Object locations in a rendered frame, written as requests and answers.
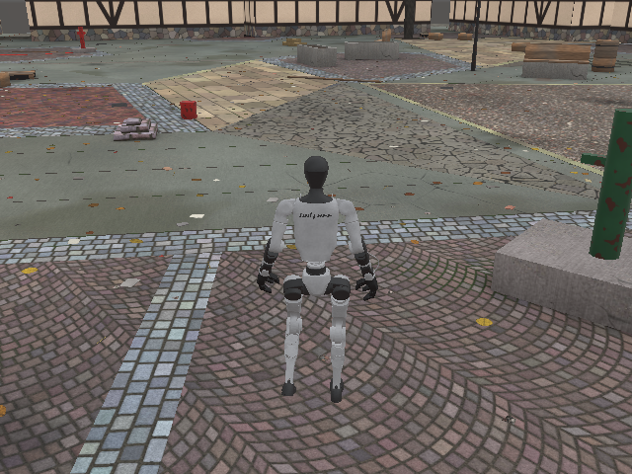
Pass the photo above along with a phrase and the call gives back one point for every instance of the robot head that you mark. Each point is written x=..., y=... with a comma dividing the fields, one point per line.
x=316, y=171

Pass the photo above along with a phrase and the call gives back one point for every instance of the robot left upper arm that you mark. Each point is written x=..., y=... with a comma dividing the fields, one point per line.
x=284, y=209

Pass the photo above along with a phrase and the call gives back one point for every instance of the left robot shin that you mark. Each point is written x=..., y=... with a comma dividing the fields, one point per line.
x=291, y=343

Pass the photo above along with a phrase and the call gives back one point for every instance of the robot left forearm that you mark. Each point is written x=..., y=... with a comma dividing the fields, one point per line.
x=268, y=261

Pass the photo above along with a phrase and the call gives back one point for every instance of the left robot hand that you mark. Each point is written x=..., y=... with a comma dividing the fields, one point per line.
x=271, y=279

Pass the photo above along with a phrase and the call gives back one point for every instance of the robot right forearm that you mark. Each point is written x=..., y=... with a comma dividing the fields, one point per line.
x=364, y=263

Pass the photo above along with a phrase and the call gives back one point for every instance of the right robot hand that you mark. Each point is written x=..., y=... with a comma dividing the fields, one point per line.
x=370, y=285

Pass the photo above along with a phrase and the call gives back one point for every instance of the robot right upper arm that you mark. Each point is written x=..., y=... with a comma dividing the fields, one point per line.
x=347, y=209

